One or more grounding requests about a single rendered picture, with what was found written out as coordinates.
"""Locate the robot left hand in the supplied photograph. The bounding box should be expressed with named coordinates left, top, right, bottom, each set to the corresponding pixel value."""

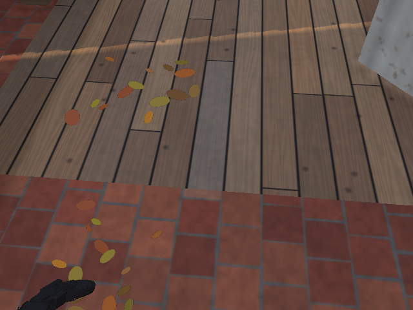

left=17, top=279, right=96, bottom=310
